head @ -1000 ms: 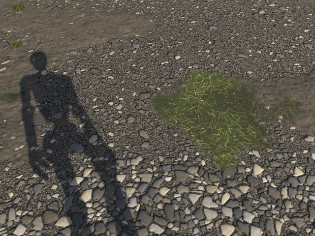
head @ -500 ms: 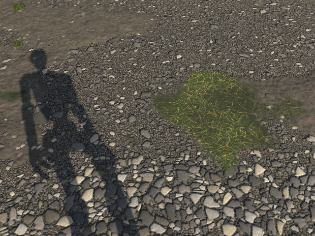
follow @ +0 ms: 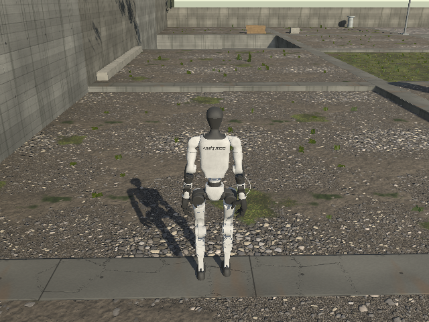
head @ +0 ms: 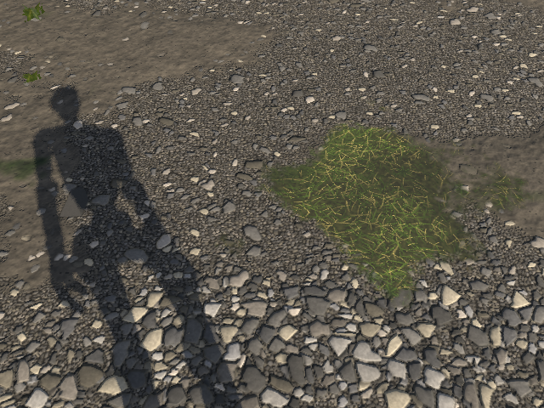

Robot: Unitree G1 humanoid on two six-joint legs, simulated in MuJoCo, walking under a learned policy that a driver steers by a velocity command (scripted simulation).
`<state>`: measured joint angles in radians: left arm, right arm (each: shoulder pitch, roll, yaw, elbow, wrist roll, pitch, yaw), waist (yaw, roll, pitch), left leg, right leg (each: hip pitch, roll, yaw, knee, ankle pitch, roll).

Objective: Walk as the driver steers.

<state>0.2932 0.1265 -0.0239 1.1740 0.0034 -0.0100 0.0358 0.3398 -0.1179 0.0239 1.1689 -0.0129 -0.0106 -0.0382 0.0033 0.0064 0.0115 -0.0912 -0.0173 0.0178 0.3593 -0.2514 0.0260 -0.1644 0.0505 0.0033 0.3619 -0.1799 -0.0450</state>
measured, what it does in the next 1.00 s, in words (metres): goes down: left foot 0.13 m lower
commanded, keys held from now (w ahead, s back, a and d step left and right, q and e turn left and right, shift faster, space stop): w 1.00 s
